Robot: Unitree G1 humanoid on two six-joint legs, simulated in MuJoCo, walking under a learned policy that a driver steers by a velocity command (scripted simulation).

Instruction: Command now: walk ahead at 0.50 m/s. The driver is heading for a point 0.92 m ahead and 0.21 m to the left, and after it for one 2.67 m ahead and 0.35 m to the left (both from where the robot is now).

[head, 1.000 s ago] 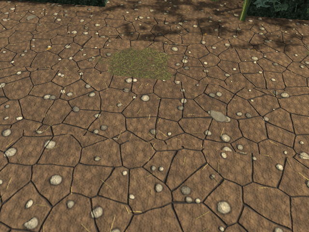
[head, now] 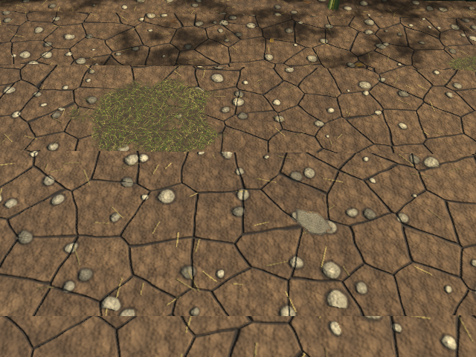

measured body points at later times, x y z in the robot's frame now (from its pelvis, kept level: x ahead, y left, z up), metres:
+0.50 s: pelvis +0.26 -0.05 +0.00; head +0.27 -0.07 +0.45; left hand +0.33 +0.21 -0.12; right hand +0.29 -0.31 -0.15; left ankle +0.23 +0.09 -0.65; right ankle +0.30 -0.11 -0.74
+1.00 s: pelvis +0.51 +0.00 -0.03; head +0.51 +0.01 +0.42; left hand +0.48 +0.26 -0.18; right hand +0.60 -0.27 -0.16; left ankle +0.49 +0.07 -0.74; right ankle +0.36 -0.12 -0.65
